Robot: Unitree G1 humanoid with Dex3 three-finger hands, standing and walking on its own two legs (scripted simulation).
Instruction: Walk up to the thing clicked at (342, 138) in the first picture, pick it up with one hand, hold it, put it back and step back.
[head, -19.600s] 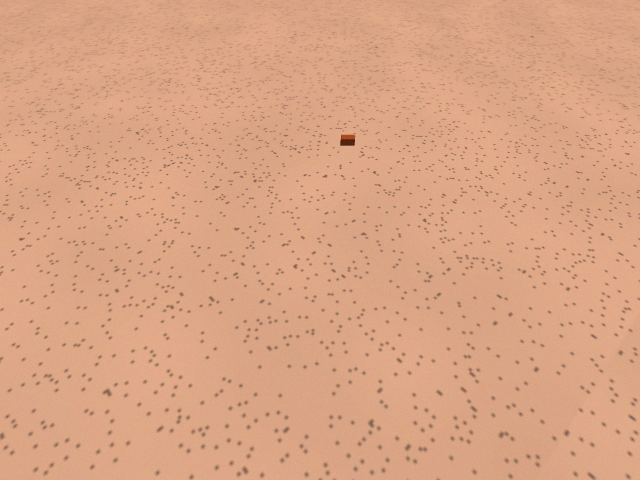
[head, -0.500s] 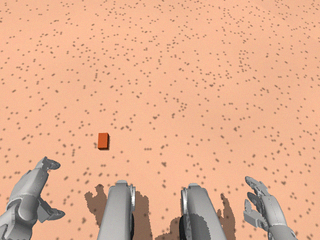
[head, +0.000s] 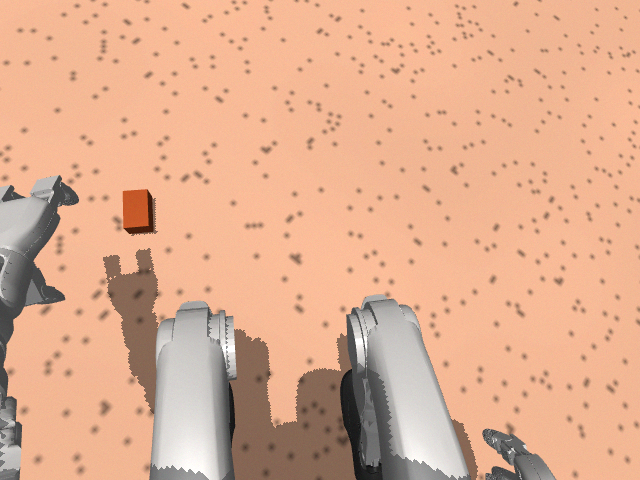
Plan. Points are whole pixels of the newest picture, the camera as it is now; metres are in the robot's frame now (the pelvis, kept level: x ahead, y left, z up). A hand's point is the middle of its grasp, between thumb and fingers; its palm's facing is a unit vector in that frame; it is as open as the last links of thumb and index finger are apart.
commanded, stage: rise first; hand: left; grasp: from above
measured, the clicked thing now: (138, 211) +0.54 +0.31 -0.37
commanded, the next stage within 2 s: none
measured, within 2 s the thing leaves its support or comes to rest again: neither
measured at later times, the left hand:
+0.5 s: hand (72, 227) +0.45 +0.34 -0.20, palm faces -0.45 -0.06 -0.89, open 14.1 cm
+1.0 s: hand (89, 217) +0.48 +0.33 -0.23, palm faces -0.45 -0.08 -0.89, open 14.3 cm
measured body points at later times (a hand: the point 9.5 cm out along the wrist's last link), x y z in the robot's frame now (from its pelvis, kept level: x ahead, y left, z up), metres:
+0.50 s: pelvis +0.01 +0.01 -0.05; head +0.24 +0.09 +0.33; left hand +0.47 +0.34 -0.15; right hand +0.09 -0.27 -0.15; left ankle +0.10 +0.14 -0.36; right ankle +0.10 -0.13 -0.36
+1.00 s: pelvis +0.01 +0.01 -0.07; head +0.26 +0.08 +0.30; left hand +0.50 +0.34 -0.18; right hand +0.06 -0.27 -0.16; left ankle +0.10 +0.14 -0.36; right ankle +0.10 -0.13 -0.36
